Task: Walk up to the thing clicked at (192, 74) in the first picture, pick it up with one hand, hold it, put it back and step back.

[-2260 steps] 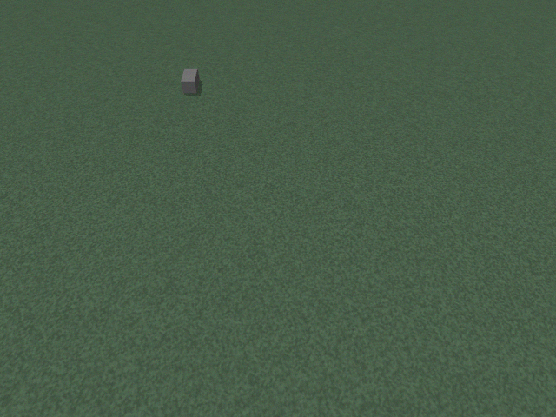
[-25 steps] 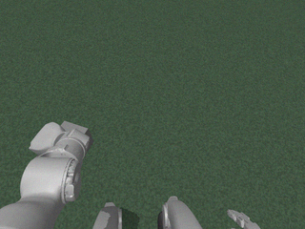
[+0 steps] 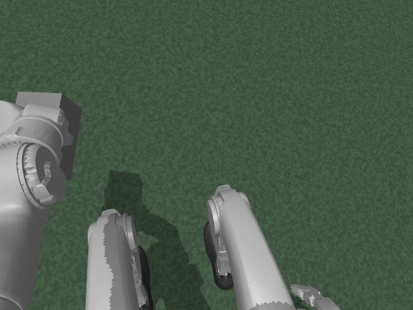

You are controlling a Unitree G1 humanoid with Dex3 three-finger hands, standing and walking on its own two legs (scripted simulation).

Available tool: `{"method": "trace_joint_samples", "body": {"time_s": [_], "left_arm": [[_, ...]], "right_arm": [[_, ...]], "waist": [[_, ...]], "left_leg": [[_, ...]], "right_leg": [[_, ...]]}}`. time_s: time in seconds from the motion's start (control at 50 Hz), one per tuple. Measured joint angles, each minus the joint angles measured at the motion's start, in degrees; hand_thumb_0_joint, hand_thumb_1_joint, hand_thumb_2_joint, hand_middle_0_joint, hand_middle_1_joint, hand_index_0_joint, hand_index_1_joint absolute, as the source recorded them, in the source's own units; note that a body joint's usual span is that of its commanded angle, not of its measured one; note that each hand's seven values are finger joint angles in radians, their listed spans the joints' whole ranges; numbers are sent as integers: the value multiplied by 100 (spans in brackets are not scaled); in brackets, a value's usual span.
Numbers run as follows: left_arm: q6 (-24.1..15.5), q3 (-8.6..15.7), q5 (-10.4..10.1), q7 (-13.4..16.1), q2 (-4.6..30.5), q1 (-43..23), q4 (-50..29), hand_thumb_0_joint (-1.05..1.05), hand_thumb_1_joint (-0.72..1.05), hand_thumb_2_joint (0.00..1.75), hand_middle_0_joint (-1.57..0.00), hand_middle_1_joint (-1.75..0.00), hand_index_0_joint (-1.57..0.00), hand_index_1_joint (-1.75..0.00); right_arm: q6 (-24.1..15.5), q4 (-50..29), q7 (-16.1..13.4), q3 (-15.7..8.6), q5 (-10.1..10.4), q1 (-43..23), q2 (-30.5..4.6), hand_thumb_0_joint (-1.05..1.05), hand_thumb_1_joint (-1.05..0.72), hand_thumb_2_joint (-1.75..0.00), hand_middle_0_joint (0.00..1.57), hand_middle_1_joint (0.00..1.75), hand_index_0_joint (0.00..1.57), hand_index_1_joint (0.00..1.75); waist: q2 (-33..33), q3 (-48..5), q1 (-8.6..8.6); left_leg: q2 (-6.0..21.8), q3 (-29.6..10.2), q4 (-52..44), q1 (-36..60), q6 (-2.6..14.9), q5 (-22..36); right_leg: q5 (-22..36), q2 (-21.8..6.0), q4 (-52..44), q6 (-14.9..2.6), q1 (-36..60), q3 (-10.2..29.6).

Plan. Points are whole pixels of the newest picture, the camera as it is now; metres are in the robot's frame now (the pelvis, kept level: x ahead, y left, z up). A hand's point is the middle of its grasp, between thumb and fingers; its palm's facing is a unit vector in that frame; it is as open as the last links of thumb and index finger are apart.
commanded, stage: crouch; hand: left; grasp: from above
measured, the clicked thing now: (45, 137) +0.47 +0.25 -0.16
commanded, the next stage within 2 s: lower in 1.04 s
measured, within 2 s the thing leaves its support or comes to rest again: neither
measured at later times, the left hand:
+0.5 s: hand (51, 141) +0.48 +0.26 -0.21, palm faces -0.06 -0.47 -0.88, open 11.5 cm
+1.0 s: hand (54, 144) +0.49 +0.27 -0.26, palm faces -0.08 -0.46 -0.88, open 11.4 cm
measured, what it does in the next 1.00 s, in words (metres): lowers itself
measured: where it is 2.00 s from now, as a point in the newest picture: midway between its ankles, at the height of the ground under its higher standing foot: (182, 280)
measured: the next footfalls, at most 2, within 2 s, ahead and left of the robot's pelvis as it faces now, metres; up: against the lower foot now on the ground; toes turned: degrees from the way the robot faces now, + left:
none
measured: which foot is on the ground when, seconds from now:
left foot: down 0.00-1.00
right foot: down 0.00-1.00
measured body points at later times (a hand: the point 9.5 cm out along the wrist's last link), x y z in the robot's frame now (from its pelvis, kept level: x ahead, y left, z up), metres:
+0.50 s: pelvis -0.01 -0.01 -0.09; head +0.25 +0.01 +0.28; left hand +0.48 +0.28 -0.16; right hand +0.00 -0.30 -0.21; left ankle +0.06 +0.13 -0.43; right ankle +0.09 -0.12 -0.43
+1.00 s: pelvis -0.01 +0.00 -0.12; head +0.26 +0.02 +0.24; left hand +0.49 +0.29 -0.21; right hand -0.03 -0.27 -0.22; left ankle +0.06 +0.13 -0.43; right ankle +0.09 -0.12 -0.43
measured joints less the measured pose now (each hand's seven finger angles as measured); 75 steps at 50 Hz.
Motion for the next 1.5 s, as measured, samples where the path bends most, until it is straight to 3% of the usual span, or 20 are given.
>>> {"method": "trace_joint_samples", "body": {"time_s": [0.22,0.52,0.86,1.18,1.3,1.5], "left_arm": [[51,25,358,-392,267,-240,69,-4,-20,59,-68,-57,-63,-53],[-83,72,636,-494,871,-592,536,-4,-19,58,-68,-57,-62,-54],[-209,142,889,-464,1210,-687,723,-4,-21,59,-69,-56,-63,-56],[-298,211,920,-391,1382,-607,691,-4,-22,61,-70,-56,-63,-59],[-374,99,918,-372,1501,-682,904,-4,-22,60,-70,-56,-63,-59],[-507,156,889,-199,1727,-714,1001,-4,-20,59,-69,-57,-62,-59]], "right_arm": [[53,-167,217,-86,184,165,-220,1,-92,-91,19,29,20,30],[-127,-209,285,8,43,71,-535,1,-93,-91,19,29,20,30],[-178,-326,447,296,-105,239,-438,0,-93,-91,19,29,20,30],[-191,-374,672,378,-173,290,-575,0,-93,-91,19,29,20,30],[-231,-376,718,509,-217,198,-580,0,-93,-91,19,29,20,30],[-332,-431,805,750,-340,71,-565,0,-93,-91,19,29,20,30]], "waist": [[68,86,-120],[-56,440,-260],[-80,756,-421],[-133,949,-449],[-199,1073,-507],[-344,1408,-665]], "left_leg": [[-34,-31,921,-842,-37,-200],[-65,-204,1731,-1514,-92,-186],[-117,-373,2178,-1807,-46,-252],[-146,-475,2388,-1948,-29,-240],[-156,-515,2460,-1970,-24,-216],[-186,-640,2566,-1998,-33,-179]], "right_leg": [[-181,-13,974,-32,-916,23],[-102,-9,1711,-69,-1582,-90],[-135,-30,1998,-1,-1740,-217],[-106,-36,2124,28,-1811,-297],[-74,-36,2166,36,-1811,-329],[-27,-44,2187,40,-1763,-435]]}}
